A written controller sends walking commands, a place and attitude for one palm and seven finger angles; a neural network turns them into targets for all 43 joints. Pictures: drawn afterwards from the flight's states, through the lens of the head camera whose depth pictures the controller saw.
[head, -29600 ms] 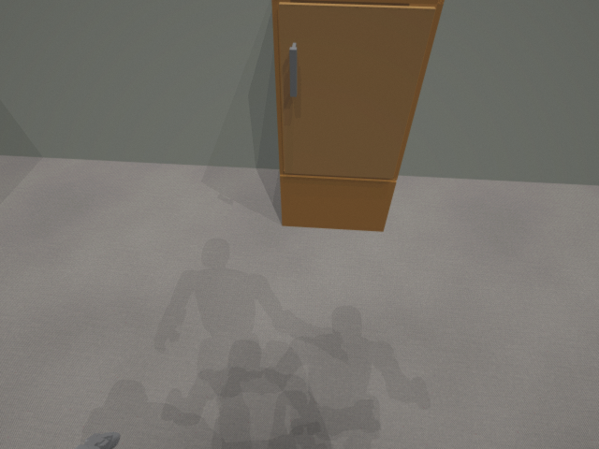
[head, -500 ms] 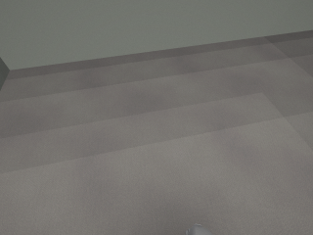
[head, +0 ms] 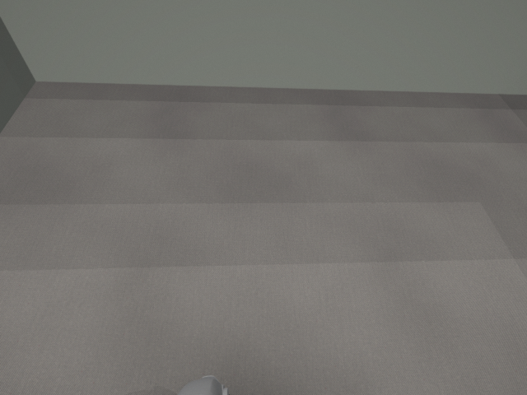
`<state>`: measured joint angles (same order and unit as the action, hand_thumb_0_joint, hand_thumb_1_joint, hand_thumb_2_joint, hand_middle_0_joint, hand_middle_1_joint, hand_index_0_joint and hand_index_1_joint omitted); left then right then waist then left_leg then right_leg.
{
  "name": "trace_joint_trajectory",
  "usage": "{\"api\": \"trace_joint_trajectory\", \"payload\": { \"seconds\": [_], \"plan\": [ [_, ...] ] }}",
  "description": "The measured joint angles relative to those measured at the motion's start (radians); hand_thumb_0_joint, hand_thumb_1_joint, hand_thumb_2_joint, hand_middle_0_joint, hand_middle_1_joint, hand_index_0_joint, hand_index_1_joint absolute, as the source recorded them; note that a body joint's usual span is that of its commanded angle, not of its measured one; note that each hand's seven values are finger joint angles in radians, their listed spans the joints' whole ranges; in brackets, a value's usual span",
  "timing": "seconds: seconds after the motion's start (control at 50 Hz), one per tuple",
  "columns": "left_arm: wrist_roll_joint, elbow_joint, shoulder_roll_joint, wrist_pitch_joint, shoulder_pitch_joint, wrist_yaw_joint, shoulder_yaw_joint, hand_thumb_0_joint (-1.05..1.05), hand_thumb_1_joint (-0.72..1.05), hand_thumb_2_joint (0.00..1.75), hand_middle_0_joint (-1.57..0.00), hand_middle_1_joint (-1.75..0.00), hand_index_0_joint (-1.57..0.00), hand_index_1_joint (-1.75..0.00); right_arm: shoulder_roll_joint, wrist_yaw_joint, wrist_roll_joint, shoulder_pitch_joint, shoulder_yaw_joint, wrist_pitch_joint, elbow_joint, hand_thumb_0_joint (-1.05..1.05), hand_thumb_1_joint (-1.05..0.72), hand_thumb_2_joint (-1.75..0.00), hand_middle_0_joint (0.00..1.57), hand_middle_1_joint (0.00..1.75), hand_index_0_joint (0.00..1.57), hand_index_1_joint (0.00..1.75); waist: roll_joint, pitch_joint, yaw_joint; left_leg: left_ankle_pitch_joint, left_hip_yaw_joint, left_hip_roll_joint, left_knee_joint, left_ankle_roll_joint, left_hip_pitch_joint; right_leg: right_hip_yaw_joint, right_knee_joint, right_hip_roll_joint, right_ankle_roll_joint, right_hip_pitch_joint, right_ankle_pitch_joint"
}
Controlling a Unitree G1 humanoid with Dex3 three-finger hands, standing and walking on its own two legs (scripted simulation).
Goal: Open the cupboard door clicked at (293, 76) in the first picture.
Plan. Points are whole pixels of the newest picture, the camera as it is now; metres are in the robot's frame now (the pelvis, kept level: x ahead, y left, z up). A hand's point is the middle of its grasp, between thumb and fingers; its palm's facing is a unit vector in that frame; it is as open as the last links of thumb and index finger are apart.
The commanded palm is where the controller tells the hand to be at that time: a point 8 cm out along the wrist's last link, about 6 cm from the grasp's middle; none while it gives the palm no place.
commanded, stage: turn to face it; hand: left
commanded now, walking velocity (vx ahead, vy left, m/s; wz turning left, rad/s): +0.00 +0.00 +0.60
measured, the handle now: out of the picture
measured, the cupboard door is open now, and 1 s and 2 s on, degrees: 40 40 40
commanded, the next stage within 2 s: none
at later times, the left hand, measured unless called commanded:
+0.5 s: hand out of the picture +0.07 +0.15 -0.13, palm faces +0.29 -0.91 -0.29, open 7.4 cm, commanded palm none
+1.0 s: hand out of the picture +0.01 +0.16 -0.14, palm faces +0.58 -0.77 -0.27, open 7.4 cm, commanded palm none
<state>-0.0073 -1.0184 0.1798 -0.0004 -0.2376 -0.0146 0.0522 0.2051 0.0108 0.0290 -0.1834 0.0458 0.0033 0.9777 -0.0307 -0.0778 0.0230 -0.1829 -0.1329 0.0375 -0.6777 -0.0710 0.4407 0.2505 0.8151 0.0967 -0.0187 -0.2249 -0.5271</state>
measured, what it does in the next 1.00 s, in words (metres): steps on the spot, turning left: right foot, then left foot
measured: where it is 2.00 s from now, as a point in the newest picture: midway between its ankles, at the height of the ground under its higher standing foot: outside the picture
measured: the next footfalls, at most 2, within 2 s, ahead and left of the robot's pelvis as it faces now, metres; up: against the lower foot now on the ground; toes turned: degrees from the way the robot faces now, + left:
right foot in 0.36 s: +0.09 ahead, -0.18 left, +0.00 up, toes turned +10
left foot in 0.72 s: +0.05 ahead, +0.06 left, +0.00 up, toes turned +32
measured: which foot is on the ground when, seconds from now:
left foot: down 0.00-0.36, up 0.38-0.70, down 0.72-1.00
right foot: up 0.00-0.34, down 0.36-0.72, up 0.74-1.00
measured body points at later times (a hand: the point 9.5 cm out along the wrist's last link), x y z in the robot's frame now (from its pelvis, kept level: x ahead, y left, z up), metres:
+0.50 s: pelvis +0.04 -0.07 +0.02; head +0.09 -0.08 +0.47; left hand +0.05 +0.20 -0.11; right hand +0.20 -0.30 -0.13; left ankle +0.02 +0.06 -0.64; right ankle +0.05 -0.18 -0.71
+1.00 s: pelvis +0.05 -0.08 +0.02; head +0.09 -0.05 +0.47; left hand -0.02 +0.20 -0.12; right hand +0.28 -0.23 -0.12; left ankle +0.02 +0.04 -0.71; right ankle +0.14 -0.20 -0.67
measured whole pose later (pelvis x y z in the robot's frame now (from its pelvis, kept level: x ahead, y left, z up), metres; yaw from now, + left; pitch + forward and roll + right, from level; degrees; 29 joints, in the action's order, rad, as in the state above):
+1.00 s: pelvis +0.05 -0.08 +0.02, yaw +35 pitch +1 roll -1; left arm -0.02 -0.87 0.24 -0.05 -0.16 0.00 0.07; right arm 0.23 0.01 0.03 -0.14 0.06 0.04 0.89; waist 0.01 -0.09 0.00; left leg -0.22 0.05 -0.02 -0.54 -0.01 0.34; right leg 0.01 0.89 0.06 -0.07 -0.45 -0.42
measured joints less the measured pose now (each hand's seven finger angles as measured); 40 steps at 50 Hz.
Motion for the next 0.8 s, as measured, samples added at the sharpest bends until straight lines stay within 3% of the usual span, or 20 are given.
{"api": "trace_joint_trajectory", "payload": {
  "seconds": [0.04, 0.08, 0.12, 0.2, 0.34, 0.36, 0.38, 0.42, 0.48, 0.56, 0.66, 0.7, 0.72, 0.76, 0.8],
  "plan": [
    [-0.003, 0.008, 0.012, -0.029, 0.020, -0.003, 0.004, 0.00, 0.93, 0.89, -0.20, -0.30, -0.20, -0.30, 0.006, -0.008, 0.000, 0.016, 0.001, -0.002, -0.022, 0.01, -0.92, -0.90, 0.20, 0.30, 0.20, 0.30, -0.009, -0.003, 0.000, -0.065, 0.011, -0.016, -0.038, -0.015, 0.017, -0.107, 0.225, -0.016, -0.017, -0.112, -0.051],
    [-0.008, 0.021, 0.020, -0.040, 0.049, 0.000, 0.011, 0.00, 0.92, 0.89, -0.20, -0.30, -0.20, -0.30, 0.011, -0.015, 0.000, 0.021, 0.003, 0.000, -0.038, 0.01, -0.92, -0.90, 0.20, 0.30, 0.20, 0.30, -0.005, 0.000, -0.002, -0.066, 0.032, -0.029, -0.008, -0.004, 0.013, -0.170, 0.345, -0.027, -0.029, -0.201, -0.005],
    [-0.011, 0.046, 0.025, -0.038, 0.075, 0.005, 0.017, 0.01, 0.92, 0.89, -0.20, -0.30, -0.20, -0.30, 0.017, -0.018, 0.000, 0.024, 0.002, 0.001, -0.047, 0.01, -0.92, -0.90, 0.20, 0.30, 0.20, 0.30, 0.004, 0.000, -0.009, -0.033, 0.053, -0.039, 0.044, 0.007, 0.000, -0.209, 0.360, -0.025, -0.037, -0.254, 0.055],
    [-0.011, 0.098, 0.031, -0.034, 0.103, 0.008, 0.021, 0.00, 0.91, 0.89, -0.20, -0.30, -0.19, -0.30, 0.024, -0.012, 0.001, 0.028, 0.005, 0.008, -0.061, 0.00, -0.91, -0.90, 0.20, 0.30, 0.20, 0.30, 0.030, 0.007, -0.015, 0.010, 0.100, -0.043, 0.122, 0.015, -0.021, -0.243, 0.240, -0.026, -0.047, -0.277, 0.096],
    [-0.009, 0.155, 0.043, -0.025, 0.111, 0.007, 0.016, 0.00, 0.91, 0.89, -0.20, -0.30, -0.19, -0.30, 0.030, 0.001, 0.001, 0.022, 0.025, 0.034, -0.087, 0.01, -0.90, -0.90, 0.20, 0.30, 0.20, 0.30, 0.070, 0.019, 0.001, 0.016, 0.199, -0.053, 0.115, 0.065, -0.001, -0.229, -0.126, -0.072, -0.037, -0.135, 0.154],
    [-0.011, 0.166, 0.049, -0.017, 0.100, 0.007, 0.014, 0.00, 0.91, 0.89, -0.20, -0.30, -0.19, -0.30, 0.030, 0.003, -0.003, 0.014, 0.029, 0.040, -0.091, 0.01, -0.90, -0.90, 0.20, 0.30, 0.20, 0.30, 0.059, 0.029, -0.002, 0.000, 0.204, -0.066, 0.089, 0.071, 0.015, -0.231, -0.220, -0.065, -0.022, -0.096, 0.176],
    [-0.016, 0.167, 0.046, -0.010, 0.095, 0.004, 0.013, 0.00, 0.91, 0.89, -0.20, -0.30, -0.20, -0.30, 0.035, 0.004, -0.006, 0.017, 0.035, 0.045, -0.088, 0.01, -0.90, -0.90, 0.20, 0.30, 0.20, 0.30, 0.062, 0.026, -0.008, -0.083, 0.207, -0.071, 0.026, 0.080, 0.039, -0.225, -0.221, -0.064, -0.007, -0.096, 0.201],
    [-0.018, 0.163, 0.032, -0.008, 0.083, -0.002, 0.002, 0.00, 0.91, 0.89, -0.20, -0.30, -0.20, -0.30, 0.050, 0.007, -0.006, 0.024, 0.044, 0.058, -0.078, 0.01, -0.90, -0.90, 0.20, 0.30, 0.20, 0.30, 0.073, 0.012, -0.009, -0.231, 0.192, -0.081, -0.184, 0.090, 0.095, -0.197, -0.196, -0.052, 0.013, -0.084, 0.190],
    [-0.016, 0.150, 0.019, -0.009, 0.050, -0.007, -0.007, 0.00, 0.91, 0.89, -0.20, -0.30, -0.20, -0.30, 0.059, 0.013, -0.006, 0.035, 0.047, 0.068, -0.067, 0.01, -0.91, -0.90, 0.20, 0.30, 0.20, 0.30, 0.061, -0.004, -0.005, -0.248, 0.138, -0.065, -0.417, 0.112, 0.137, -0.163, -0.232, -0.024, 0.020, -0.034, 0.187],
    [-0.016, 0.135, 0.018, -0.008, 0.015, -0.006, -0.012, 0.00, 0.91, 0.89, -0.20, -0.30, -0.20, -0.30, 0.051, 0.021, -0.013, 0.049, 0.035, 0.070, -0.063, 0.01, -0.91, -0.90, 0.20, 0.30, 0.20, 0.30, 0.021, -0.025, -0.004, -0.244, 0.086, -0.033, -0.335, 0.128, 0.078, -0.112, -0.270, 0.015, 0.019, 0.017, 0.189],
    [-0.018, 0.124, 0.029, -0.004, -0.017, 0.001, -0.010, 0.00, 0.90, 0.89, -0.21, -0.30, -0.20, -0.30, 0.043, 0.026, -0.017, 0.082, 0.020, 0.068, -0.062, 0.01, -0.91, -0.90, 0.20, 0.30, 0.20, 0.30, -0.008, -0.046, -0.029, -0.239, 0.046, -0.026, -0.093, 0.113, -0.038, -0.037, -0.230, 0.047, 0.008, 0.031, 0.148],
    [-0.014, 0.118, 0.042, -0.006, -0.034, 0.004, -0.005, 0.00, 0.90, 0.89, -0.21, -0.30, -0.20, -0.30, 0.041, 0.026, -0.015, 0.093, 0.014, 0.059, -0.072, 0.01, -0.91, -0.90, 0.20, 0.30, 0.20, 0.30, -0.021, -0.045, -0.034, -0.166, 0.026, -0.036, 0.032, 0.098, -0.101, -0.012, -0.172, 0.065, -0.003, 0.017, 0.112],
    [-0.011, 0.114, 0.049, -0.010, -0.043, 0.007, -0.001, 0.00, 0.90, 0.89, -0.21, -0.30, -0.20, -0.30, 0.043, 0.027, -0.012, 0.096, 0.013, 0.050, -0.080, 0.01, -0.91, -0.90, 0.20, 0.30, 0.20, 0.30, -0.022, -0.040, -0.035, -0.083, 0.026, -0.037, 0.079, 0.071, -0.121, -0.006, -0.108, 0.075, -0.010, -0.011, 0.093],
    [-0.007, 0.099, 0.068, -0.035, -0.030, 0.004, 0.005, 0.00, 0.90, 0.89, -0.21, -0.30, -0.20, -0.30, 0.036, 0.021, -0.011, 0.107, 0.012, 0.032, -0.092, 0.01, -0.91, -0.90, 0.20, 0.30, 0.20, 0.30, -0.035, -0.048, -0.037, -0.091, 0.040, -0.048, 0.031, 0.034, -0.095, -0.079, 0.097, 0.064, -0.033, -0.100, -0.011],
    [-0.007, 0.087, 0.076, -0.058, -0.008, -0.003, 0.012, 0.01, 0.91, 0.89, -0.20, -0.30, -0.20, -0.30, 0.031, 0.011, -0.010, 0.100, 0.008, 0.023, -0.100, 0.01, -0.91, -0.90, 0.20, 0.30, 0.20, 0.30, -0.028, -0.043, -0.037, -0.114, 0.065, -0.048, 0.027, 0.028, -0.091, -0.148, 0.243, 0.028, -0.044, -0.179, -0.034]
  ]
}}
